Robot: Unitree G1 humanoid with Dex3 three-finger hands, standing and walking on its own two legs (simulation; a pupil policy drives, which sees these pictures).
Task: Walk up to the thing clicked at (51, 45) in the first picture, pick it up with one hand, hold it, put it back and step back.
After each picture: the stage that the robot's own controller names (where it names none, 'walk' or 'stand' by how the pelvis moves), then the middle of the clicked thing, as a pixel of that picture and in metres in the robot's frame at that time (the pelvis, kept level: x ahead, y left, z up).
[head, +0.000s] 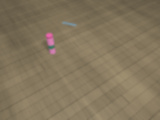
stand; (51, 44) +1.31 +0.40 -0.66
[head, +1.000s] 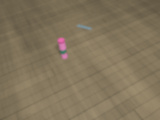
walk; (62, 48) +1.23 +0.34 -0.65
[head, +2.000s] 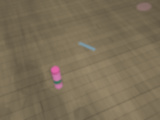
walk; (57, 78) +0.79 +0.30 -0.64
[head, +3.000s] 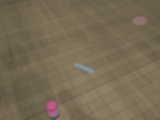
walk; (53, 112) +0.52 +0.22 -0.63
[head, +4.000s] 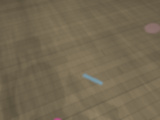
stand; out of the picture +0.41 +0.20 -0.65
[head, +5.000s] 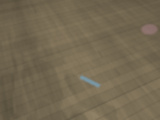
stand; out of the picture +0.38 +0.21 -0.65
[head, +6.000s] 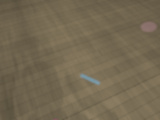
stand; out of the picture +0.40 +0.21 -0.66
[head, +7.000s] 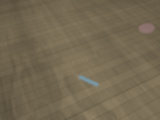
stand; out of the picture +0.39 +0.22 -0.66
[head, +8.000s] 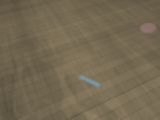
stand; out of the picture +0.38 +0.22 -0.66
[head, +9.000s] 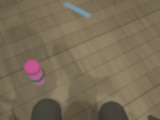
go down; (35, 74) +0.44 +0.23 -0.39
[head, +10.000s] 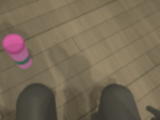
go down; (19, 54) +0.46 +0.27 -0.27
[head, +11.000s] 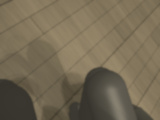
close in; out of the picture +0.43 +0.31 -0.17
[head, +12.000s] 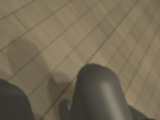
close; out of the picture +0.43 +0.32 -0.15
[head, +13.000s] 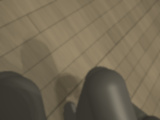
lift; out of the picture +0.37 +0.27 -0.16
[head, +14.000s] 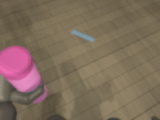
lift; (28, 80) +0.33 +0.18 +0.04
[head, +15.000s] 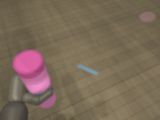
hold; (39, 84) +0.32 +0.16 +0.06
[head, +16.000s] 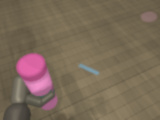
hold; (41, 86) +0.32 +0.16 +0.05
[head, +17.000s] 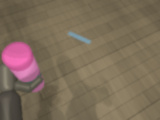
crouch; (28, 72) +0.38 +0.19 -0.01
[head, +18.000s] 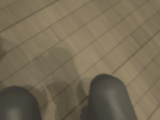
lower; out of the picture +0.48 +0.29 -0.06
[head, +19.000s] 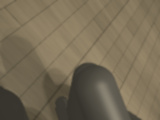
lower; out of the picture +0.44 +0.33 -0.16
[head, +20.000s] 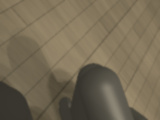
lower; out of the picture +0.43 +0.33 -0.16
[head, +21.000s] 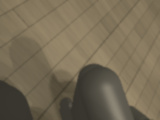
lower; out of the picture +0.42 +0.33 -0.16
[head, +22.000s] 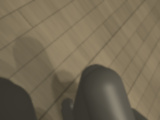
lower; out of the picture +0.41 +0.32 -0.15
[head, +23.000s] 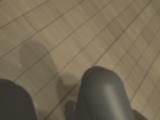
open; out of the picture +0.42 +0.29 -0.16
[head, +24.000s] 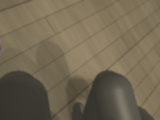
stand; out of the picture +0.42 +0.28 -0.18
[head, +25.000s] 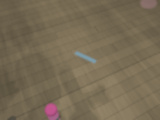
stand; (53, 115) +0.40 +0.19 -0.55
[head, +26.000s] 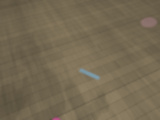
stand; out of the picture +0.40 +0.19 -0.60
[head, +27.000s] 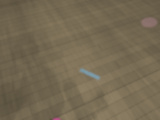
stand; out of the picture +0.39 +0.18 -0.60
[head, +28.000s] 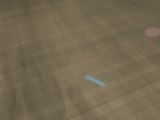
stand; out of the picture +0.42 +0.17 -0.65
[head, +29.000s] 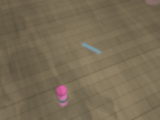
walk; (62, 96) +0.51 +0.14 -0.64
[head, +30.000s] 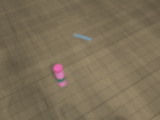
walk; (60, 76) +0.74 +0.26 -0.63
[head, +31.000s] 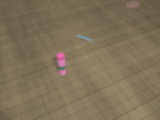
stand; (61, 64) +1.01 +0.24 -0.64
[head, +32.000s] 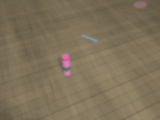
stand; (66, 65) +1.00 +0.21 -0.66
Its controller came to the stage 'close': yes
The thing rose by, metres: 0.69
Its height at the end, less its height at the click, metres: +0.00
